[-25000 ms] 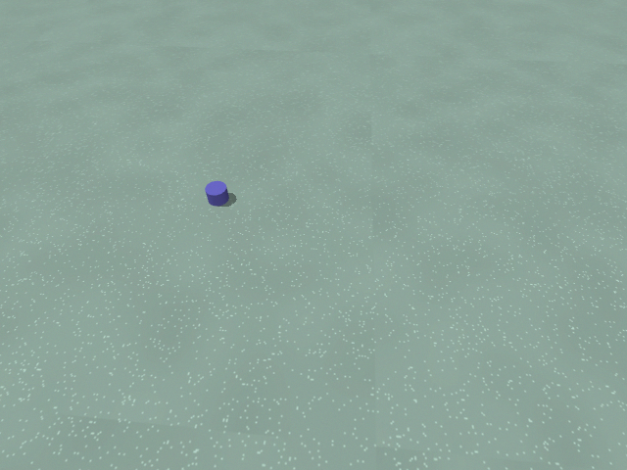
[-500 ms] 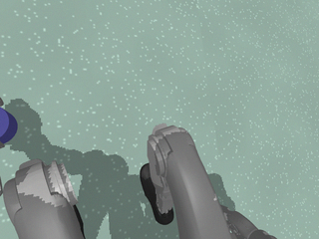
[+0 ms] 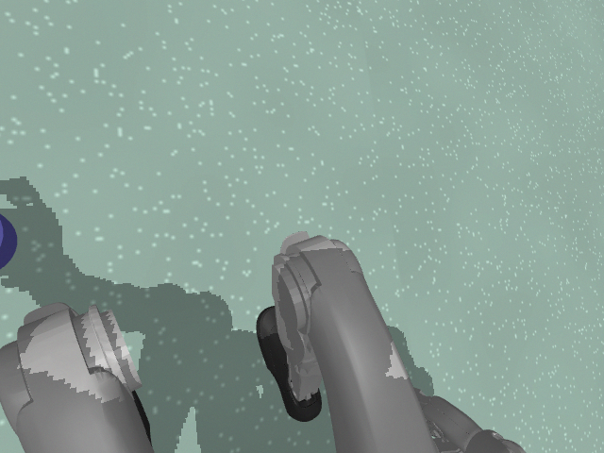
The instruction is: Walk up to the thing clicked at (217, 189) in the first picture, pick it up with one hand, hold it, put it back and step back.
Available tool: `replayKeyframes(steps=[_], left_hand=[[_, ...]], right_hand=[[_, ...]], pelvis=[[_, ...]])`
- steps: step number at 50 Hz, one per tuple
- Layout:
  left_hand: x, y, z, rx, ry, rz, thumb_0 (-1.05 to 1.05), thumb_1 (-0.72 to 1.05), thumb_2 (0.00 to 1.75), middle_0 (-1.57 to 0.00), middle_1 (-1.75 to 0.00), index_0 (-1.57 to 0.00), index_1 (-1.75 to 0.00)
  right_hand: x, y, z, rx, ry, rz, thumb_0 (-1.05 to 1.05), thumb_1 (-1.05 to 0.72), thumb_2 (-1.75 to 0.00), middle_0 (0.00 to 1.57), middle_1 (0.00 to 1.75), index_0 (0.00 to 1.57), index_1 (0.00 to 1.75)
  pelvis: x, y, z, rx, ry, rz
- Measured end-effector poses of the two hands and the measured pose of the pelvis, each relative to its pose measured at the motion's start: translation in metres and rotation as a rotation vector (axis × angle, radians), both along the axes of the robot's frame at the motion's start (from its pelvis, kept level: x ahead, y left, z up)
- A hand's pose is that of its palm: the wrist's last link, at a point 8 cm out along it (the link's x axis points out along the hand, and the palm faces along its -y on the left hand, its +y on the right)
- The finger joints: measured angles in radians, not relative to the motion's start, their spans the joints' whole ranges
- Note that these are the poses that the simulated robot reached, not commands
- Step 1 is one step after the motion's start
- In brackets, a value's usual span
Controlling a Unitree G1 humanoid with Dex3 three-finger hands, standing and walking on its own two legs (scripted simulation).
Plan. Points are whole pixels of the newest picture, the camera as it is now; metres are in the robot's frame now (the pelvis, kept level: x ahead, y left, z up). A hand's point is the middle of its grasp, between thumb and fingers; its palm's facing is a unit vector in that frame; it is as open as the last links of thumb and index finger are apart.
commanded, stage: open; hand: left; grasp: from above
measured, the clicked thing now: out of the picture +0.41 +0.30 -0.26
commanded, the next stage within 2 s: withdraw in 0.48 s
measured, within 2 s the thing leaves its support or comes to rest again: rests again in 0.96 s
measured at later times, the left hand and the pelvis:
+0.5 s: hand out of the picture +0.41 +0.30 -0.24, palm faces -0.45 -0.16 -0.88, open 13.8 cm; pelvis +0.00 +0.00 +0.00, yaw +0 degrees
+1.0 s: hand out of the picture +0.43 +0.32 -0.14, palm faces -0.28 -0.09 -0.95, open 14.2 cm; pelvis +0.00 +0.00 +0.03, yaw +3 degrees
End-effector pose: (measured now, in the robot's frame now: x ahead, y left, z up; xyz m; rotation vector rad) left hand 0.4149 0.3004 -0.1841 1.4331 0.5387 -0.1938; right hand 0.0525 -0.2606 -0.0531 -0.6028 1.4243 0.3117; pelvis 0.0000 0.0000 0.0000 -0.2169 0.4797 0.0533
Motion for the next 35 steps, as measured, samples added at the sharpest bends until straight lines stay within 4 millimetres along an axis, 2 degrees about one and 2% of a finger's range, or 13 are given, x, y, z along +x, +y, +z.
replayKeyframes(steps=[9,25,35], left_hand=[[0.001,0.003,-0.002,-0.013,0.013,0.042,0.0,-0.54,1.06,-0.1,-1.1,-0.1,-1.09],[0.0,0.002,0.001,-0.01,0.017,0.017,0.0,-0.49,1.0,-0.07,-1.11,-0.09,-1.08],[0.0,0.003,0.003,-0.006,0.015,0.031,0.0,-0.49,0.96,-0.07,-1.09,-0.09,-1.05]], right_hand=[[0.007,-0.001,0.002,0.013,-0.019,0.009,0.0,-0.89,-0.9,0.21,0.3,0.2,0.3],[-0.007,-0.004,0.004,0.011,0.004,-0.013,0.0,-0.89,-0.9,0.21,0.3,0.2,0.3],[-0.006,-0.005,0.006,0.009,-0.005,-0.008,0.0,-0.89,-0.9,0.21,0.3,0.2,0.3]], pelvis=[[0.001,0.001,0.0,-0.003,-0.001,0.004],[-0.001,-0.001,0.001,0.003,-0.006,0.001],[-0.002,-0.002,0.003,0.006,-0.004,0.001]])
